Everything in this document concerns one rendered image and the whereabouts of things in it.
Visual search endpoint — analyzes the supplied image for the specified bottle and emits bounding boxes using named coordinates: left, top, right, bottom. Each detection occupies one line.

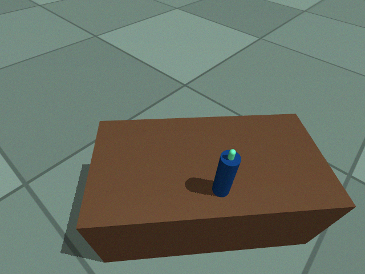
left=212, top=149, right=241, bottom=198

